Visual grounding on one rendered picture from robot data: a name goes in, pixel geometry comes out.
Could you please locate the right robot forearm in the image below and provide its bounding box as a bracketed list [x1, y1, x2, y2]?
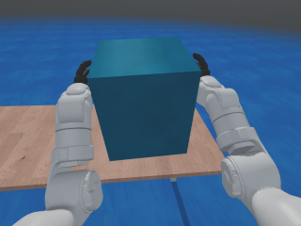
[196, 75, 281, 186]

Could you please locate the table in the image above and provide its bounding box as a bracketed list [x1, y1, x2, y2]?
[0, 104, 225, 192]

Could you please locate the robot right hand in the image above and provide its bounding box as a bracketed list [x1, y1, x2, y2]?
[193, 53, 211, 77]

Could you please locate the robot left hand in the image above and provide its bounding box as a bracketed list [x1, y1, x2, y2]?
[73, 60, 92, 96]

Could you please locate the robot right upper arm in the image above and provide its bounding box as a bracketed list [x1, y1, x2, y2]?
[220, 150, 301, 226]

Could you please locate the robot left upper arm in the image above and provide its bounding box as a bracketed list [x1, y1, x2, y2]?
[12, 169, 103, 226]

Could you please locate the carton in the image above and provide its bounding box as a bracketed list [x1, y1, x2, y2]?
[87, 37, 202, 161]

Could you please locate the left robot forearm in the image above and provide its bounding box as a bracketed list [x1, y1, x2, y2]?
[44, 83, 95, 207]

